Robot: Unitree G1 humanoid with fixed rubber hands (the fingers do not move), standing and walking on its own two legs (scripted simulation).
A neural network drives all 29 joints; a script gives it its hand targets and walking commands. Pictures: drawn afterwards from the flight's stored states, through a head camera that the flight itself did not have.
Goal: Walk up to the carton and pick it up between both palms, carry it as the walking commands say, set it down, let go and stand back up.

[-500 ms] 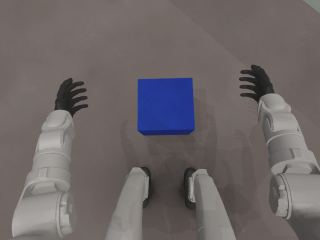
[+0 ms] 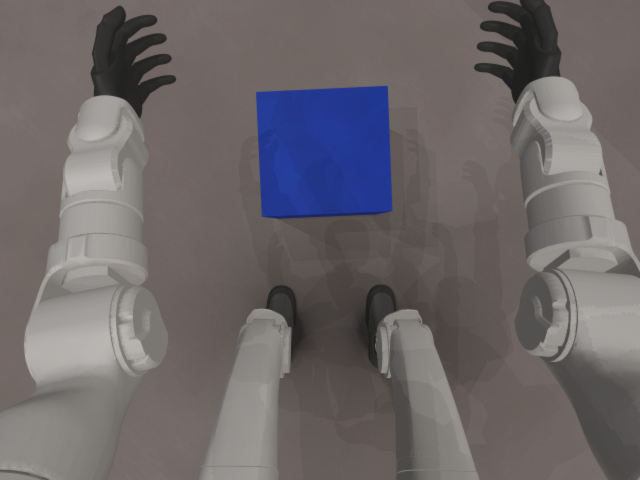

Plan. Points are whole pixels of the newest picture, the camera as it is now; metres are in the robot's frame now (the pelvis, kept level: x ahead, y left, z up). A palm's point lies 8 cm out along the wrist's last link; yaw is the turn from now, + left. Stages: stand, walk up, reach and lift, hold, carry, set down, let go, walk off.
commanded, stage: reach and lift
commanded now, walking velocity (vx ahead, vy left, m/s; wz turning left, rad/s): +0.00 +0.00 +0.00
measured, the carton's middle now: (324, 161) +0.50 +0.02 -0.54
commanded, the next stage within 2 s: none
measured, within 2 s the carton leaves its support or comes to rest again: neither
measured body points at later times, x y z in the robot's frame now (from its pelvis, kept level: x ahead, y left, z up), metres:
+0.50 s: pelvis -0.02 +0.00 -0.12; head +0.32 +0.00 +0.17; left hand +0.51 +0.24 -0.25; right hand +0.52 -0.20 -0.25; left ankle +0.07 +0.13 -0.62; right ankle +0.07 -0.12 -0.62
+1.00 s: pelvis -0.04 +0.00 -0.24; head +0.32 +0.00 +0.03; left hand +0.50 +0.23 -0.39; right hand +0.52 -0.20 -0.40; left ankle +0.06 +0.13 -0.62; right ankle +0.07 -0.12 -0.62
